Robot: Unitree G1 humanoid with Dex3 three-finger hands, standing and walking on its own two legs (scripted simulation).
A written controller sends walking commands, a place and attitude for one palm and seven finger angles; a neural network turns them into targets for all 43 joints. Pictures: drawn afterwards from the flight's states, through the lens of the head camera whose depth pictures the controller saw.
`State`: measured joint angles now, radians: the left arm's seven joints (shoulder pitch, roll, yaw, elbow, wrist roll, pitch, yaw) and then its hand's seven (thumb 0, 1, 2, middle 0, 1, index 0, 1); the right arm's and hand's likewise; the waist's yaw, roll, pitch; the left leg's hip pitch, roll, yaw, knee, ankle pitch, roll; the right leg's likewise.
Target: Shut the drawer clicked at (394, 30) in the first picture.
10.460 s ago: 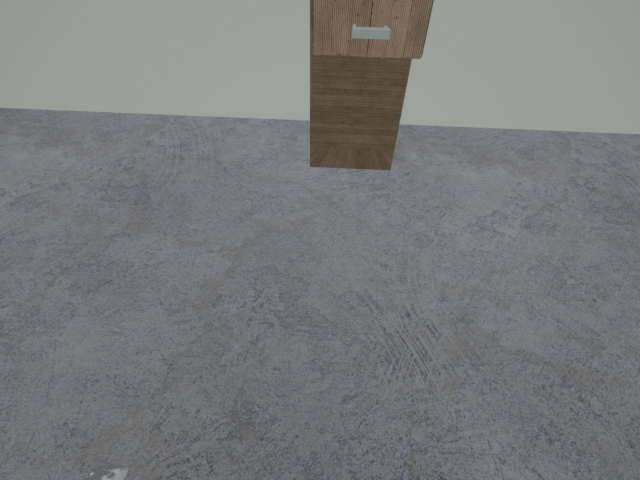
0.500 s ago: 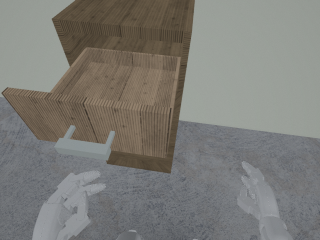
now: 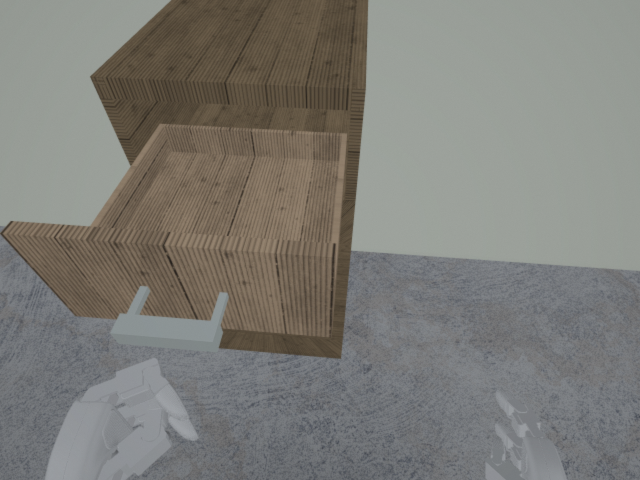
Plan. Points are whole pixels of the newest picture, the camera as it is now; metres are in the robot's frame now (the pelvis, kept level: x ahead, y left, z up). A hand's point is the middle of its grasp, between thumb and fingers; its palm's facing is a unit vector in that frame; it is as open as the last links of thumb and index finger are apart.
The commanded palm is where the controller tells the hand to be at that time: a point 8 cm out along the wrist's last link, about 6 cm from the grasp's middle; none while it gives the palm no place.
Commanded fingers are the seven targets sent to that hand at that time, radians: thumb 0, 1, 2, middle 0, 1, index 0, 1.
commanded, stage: raise the hand and make a fist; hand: left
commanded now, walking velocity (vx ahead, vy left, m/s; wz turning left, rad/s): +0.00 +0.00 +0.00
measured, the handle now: (175, 315) +0.29 +0.20 +0.07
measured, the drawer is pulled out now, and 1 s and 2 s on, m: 0.29 0.29 0.29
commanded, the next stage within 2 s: bring the fist close to the handle in 0.88 s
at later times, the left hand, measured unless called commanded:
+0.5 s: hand (101, 425) +0.14 +0.19 +0.16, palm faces +0.03 -0.99 -0.14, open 3.2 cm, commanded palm +0.07 +0.24 +0.17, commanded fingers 0.00 0.90 0.90 -1.40 -1.60 -1.40 -1.60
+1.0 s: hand (101, 431) +0.14 +0.18 +0.16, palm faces +0.03 -0.99 -0.13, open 3.2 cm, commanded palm +0.08 +0.23 +0.16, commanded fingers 0.00 0.90 0.90 -1.40 -1.60 -1.40 -1.60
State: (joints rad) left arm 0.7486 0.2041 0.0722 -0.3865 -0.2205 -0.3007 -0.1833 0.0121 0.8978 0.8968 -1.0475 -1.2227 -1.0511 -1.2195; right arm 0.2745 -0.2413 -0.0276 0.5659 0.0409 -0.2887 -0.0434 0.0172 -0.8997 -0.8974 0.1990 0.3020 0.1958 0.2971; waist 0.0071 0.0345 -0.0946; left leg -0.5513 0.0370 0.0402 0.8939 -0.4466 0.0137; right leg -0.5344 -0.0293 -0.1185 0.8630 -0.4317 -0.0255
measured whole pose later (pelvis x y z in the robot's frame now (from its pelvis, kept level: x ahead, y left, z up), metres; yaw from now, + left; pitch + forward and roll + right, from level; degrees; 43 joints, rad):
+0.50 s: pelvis +0.02 +0.00 +0.02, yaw +1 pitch +0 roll -2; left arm 0.75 0.27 0.20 -0.54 -0.30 -0.12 -0.28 0.01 0.90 0.90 -1.39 -1.59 -1.39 -1.59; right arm 0.21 -0.20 0.07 0.57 0.07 -0.38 -0.05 0.02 -0.90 -0.90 0.20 0.30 0.20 0.30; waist 0.07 0.06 -0.10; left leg -0.33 0.03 0.03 0.73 -0.40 0.01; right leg -0.29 -0.02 -0.13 0.67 -0.38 -0.02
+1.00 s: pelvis +0.00 -0.01 +0.03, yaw +0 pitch -2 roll -1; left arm 0.71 0.27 0.23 -0.47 -0.32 -0.11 -0.29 0.01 0.90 0.90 -1.40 -1.60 -1.40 -1.60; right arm 0.23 -0.24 0.05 0.62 0.08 -0.45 -0.06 0.02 -0.90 -0.90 0.20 0.30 0.20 0.30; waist 0.06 0.07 -0.07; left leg -0.28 0.05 0.03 0.67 -0.36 0.00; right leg -0.25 0.00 -0.13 0.61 -0.33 -0.03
